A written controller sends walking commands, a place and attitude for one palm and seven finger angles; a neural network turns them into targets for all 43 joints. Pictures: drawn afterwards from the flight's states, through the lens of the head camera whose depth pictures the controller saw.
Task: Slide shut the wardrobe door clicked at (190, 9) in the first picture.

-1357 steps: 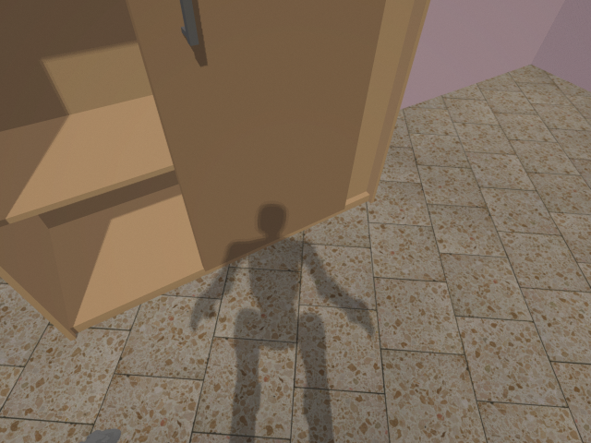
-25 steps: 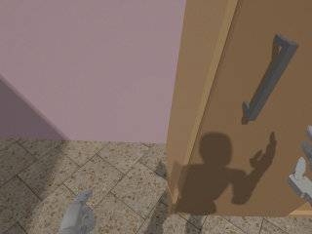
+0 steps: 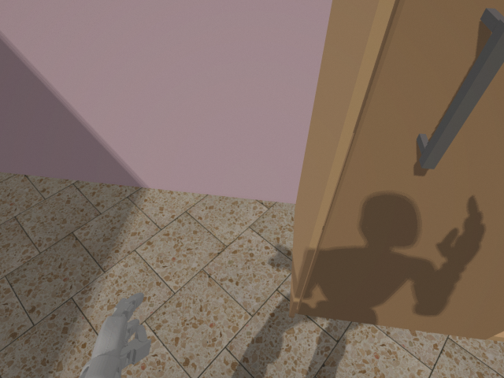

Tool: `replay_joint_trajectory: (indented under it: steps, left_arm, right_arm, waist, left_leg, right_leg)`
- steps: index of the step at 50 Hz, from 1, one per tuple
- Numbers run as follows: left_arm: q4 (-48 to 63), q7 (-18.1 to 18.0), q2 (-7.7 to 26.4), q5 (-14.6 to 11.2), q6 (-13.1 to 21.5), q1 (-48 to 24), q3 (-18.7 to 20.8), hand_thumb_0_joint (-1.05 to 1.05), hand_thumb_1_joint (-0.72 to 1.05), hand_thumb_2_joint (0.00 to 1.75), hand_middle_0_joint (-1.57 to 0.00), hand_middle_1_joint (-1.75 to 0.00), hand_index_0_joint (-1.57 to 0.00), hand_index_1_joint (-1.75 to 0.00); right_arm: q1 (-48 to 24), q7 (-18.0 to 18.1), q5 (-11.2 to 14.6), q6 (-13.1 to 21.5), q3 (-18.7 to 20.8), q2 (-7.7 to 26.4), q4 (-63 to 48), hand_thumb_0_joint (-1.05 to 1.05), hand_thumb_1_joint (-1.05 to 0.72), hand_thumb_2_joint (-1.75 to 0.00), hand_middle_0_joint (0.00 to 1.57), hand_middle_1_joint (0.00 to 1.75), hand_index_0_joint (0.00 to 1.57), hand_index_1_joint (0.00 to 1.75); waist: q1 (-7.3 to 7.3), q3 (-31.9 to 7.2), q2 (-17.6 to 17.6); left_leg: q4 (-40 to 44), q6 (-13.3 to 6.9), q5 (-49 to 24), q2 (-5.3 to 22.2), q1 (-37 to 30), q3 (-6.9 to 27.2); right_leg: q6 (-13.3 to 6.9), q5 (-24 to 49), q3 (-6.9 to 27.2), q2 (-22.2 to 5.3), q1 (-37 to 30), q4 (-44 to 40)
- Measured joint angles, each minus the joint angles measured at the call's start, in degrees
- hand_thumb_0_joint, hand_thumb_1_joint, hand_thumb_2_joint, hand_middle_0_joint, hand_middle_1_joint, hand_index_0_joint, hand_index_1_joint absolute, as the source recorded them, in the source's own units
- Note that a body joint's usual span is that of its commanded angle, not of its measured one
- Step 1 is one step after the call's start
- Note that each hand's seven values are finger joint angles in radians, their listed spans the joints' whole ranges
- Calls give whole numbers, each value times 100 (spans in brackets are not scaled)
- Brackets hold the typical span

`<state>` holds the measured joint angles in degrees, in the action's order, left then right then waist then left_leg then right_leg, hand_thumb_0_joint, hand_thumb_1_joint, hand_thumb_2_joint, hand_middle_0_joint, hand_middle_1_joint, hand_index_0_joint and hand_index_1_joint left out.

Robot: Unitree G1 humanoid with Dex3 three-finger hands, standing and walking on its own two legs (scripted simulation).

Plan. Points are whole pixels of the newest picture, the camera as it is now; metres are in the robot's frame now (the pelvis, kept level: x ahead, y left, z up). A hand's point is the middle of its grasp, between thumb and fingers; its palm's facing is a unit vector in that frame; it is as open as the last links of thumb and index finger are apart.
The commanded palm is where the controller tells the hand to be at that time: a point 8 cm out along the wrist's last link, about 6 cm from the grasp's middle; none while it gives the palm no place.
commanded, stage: step back with the hand held close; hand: right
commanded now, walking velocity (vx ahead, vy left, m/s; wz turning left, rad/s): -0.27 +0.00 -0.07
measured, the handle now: (456, 98) +0.42 -0.24 +0.25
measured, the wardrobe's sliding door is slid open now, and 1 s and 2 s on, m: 0.01 0.01 0.01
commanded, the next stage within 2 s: stop stepping back and stand still in 0.52 s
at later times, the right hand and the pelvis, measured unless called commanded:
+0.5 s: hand out of the picture +0.06 -0.31 +0.18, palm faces +0.57 +0.71 -0.41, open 7.4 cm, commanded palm -0.02 -0.33 +0.18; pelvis -0.12 -0.01 -0.02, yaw -8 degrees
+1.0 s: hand out of the picture -0.08 -0.35 +0.19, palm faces +0.50 +0.79 -0.35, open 7.4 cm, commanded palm -0.13 -0.38 +0.18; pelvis -0.25 -0.07 +0.02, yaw -4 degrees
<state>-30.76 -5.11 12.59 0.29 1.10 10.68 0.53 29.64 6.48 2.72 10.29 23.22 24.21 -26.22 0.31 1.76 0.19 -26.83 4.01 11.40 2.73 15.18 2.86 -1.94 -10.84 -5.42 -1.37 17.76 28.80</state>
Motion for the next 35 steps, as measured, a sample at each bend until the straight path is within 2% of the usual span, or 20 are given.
replay_joint_trajectory:
  steps: [4,8,13,17,19,21,24,26,27,28,30,32,33,35]
  left_arm:
    - [33,10,-29,-18,112,103,-41,2,90,90,-20,-30,-20,-30]
    - [-29,10,-21,-23,286,223,-63,2,90,90,-20,-30,-20,-30]
    - [-198,7,-39,12,479,371,-65,2,90,90,-20,-30,-20,-30]
    - [-373,27,-22,55,578,353,-74,2,90,90,-21,-30,-20,-30]
    - [-423,17,-2,62,625,330,-65,2,90,90,-21,-30,-20,-30]
    - [-427,-7,-7,64,684,302,-45,2,90,90,-21,-30,-20,-30]
    - [-429,22,-126,72,736,311,21,2,90,90,-21,-30,-20,-30]
    - [-396,90,-199,48,737,348,21,2,90,90,-21,-30,-20,-30]
    - [-358,124,-226,39,733,349,12,2,90,90,-21,-30,-20,-30]
    - [-348,154,-207,38,720,283,13,2,90,90,-21,-30,-20,-30]
    - [-472,204,-102,92,653,121,54,2,90,90,-21,-30,-20,-30]
    - [-620,209,-66,91,555,73,55,2,90,90,-21,-30,-20,-30]
    - [-653,191,-80,89,527,79,25,2,90,90,-20,-30,-20,-30]
    - [-608,125,-93,84,550,140,-50,2,90,90,-21,-30,-20,-30]
  right_arm:
    - [-7,52,-53,176,141,7,-48,1,-89,-90,22,30,21,31]
    - [-108,94,-144,319,189,-143,35,1,-89,-90,22,30,21,31]
    - [-269,139,-209,429,134,-294,48,1,-89,-90,22,30,21,31]
    - [-202,181,-182,547,141,-314,-82,1,-89,-90,22,30,21,31]
    - [-249,201,-183,581,129,-312,-104,1,-89,-90,22,30,21,31]
    - [-391,203,-213,582,138,-287,-83,1,-89,-90,22,30,21,31]
    - [-621,165,-214,594,225,-94,-26,1,-89,-90,22,30,21,31]
    - [-590,155,-155,640,327,51,-56,1,-89,-90,22,30,21,31]
    - [-507,158,-112,653,395,120,-114,1,-89,-90,22,30,21,31]
    - [-423,162,-85,681,438,109,-172,1,-89,-90,22,30,21,31]
    - [-272,161,-90,697,331,-57,-206,1,-89,-90,21,30,21,30]
    - [-163,125,-107,563,148,-193,-202,1,-89,-90,21,30,21,30]
    - [-144,112,-117,510,92,-227,-166,1,-89,-90,21,30,21,31]
    - [-238,112,-136,406,21,-247,-45,1,-89,-90,22,30,21,31]
  waist:
    - [8,16,5]
    - [47,13,-73]
    - [32,21,-77]
    - [101,31,-30]
    - [118,57,-57]
    - [78,109,-152]
    - [-58,101,-287]
    - [-114,-41,-237]
    - [-96,-129,-132]
    - [-19,-147,-86]
    - [153,-86,-92]
    - [330,-119,44]
    - [386,-148,158]
    - [405,-222,345]
  left_leg:
    - [-216,21,-36,4,209,-38]
    - [-433,-10,-13,-37,406,-93]
    - [-556,-93,-53,-168,559,82]
    - [-580,-53,-125,-131,687,131]
    - [-652,-83,93,-153,754,137]
    - [-1004,-168,596,-285,869,132]
    - [-1874,-282,1020,-569,806,-109]
    - [-1621,-415,1279,-608,490,-288]
    - [-1227,-532,1450,-556,308,-267]
    - [-1024,-540,1053,-516,354,-182]
    - [-1049,-331,482,-448,489,-3]
    - [-888,-149,277,-325,490,231]
    - [-764,-80,179,-255,482,338]
    - [-617,-19,28,-140,534,457]
  right_leg:
    - [-56,26,50,2,259,266]
    - [-115,-56,152,-10,557,605]
    - [-132,-304,325,105,853,827]
    - [-90,-482,308,156,1005,917]
    - [-110,-428,310,147,1055,906]
    - [-205,-130,335,77,1078,781]
    - [-275,428,329,-142,1137,548]
    - [-238,457,176,-231,1292,496]
    - [-168,325,54,-198,1422,544]
    - [-17,-25,-28,-185,1573,725]
    - [238,-827,130,-25,1817,1730]
    - [318,-1200,221,169,1778,2618]
    - [308,-1277,198,211,1595,2664]
    - [238,-1201,197,242,967,1899]
